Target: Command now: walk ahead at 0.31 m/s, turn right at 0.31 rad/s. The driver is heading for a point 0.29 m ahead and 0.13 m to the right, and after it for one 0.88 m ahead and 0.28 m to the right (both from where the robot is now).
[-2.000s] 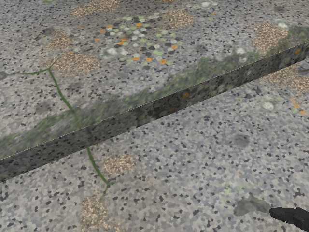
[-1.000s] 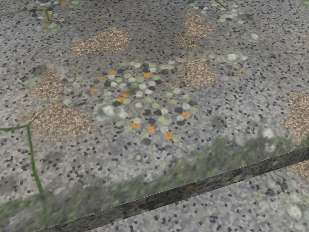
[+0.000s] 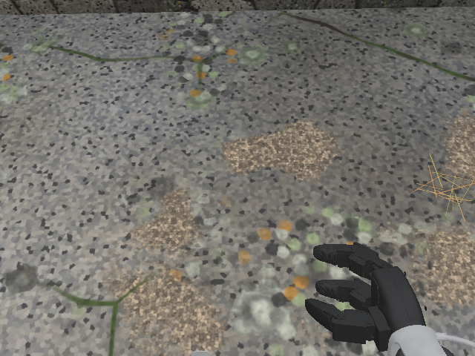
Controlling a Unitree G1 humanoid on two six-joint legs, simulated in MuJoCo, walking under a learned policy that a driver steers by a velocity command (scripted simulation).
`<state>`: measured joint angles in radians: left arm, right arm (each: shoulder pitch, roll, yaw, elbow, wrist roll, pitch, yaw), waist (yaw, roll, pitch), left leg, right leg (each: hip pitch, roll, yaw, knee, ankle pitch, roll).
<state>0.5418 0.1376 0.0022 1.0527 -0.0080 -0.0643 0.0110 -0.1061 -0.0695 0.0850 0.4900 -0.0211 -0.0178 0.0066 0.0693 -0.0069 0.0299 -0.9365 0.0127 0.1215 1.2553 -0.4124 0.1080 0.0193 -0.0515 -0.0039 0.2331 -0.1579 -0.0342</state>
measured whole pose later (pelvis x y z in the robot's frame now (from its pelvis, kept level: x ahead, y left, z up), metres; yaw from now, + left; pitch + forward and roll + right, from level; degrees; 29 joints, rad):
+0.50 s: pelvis +0.17 +0.02 +0.13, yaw -16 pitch +1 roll +1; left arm 0.09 0.22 0.05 0.62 -0.01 0.06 -0.05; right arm 0.18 -0.29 -0.06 0.77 0.01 0.01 -0.05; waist -0.06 -0.01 0.05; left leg -0.12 0.04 0.37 0.46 -0.36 0.05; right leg -0.52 -0.05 -0.09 0.71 -0.23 -0.02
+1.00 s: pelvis +0.24 +0.03 +0.12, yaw -35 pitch +3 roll +1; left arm 0.13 0.29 0.07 0.56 -0.01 0.04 0.02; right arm 0.11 -0.24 -0.05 0.69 -0.01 -0.01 -0.02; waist 0.01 -0.04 0.01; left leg -0.36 -0.03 -0.04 0.59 -0.25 0.00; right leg -0.45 0.10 0.16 0.67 -0.31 -0.02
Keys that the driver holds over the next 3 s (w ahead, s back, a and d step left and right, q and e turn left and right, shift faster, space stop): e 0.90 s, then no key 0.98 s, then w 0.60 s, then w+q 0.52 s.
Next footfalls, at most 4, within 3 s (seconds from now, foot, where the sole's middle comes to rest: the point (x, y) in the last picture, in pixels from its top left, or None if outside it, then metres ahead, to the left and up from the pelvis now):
0.56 right None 0.26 -0.11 -0.64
0.98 left None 0.36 0.09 -0.64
1.30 right None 0.18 -0.08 -0.64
2.58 right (405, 311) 0.52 -0.34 -0.64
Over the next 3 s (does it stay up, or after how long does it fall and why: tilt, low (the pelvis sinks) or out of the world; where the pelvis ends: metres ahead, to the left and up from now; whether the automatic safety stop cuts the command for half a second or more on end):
stays up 0.61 -0.27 0.13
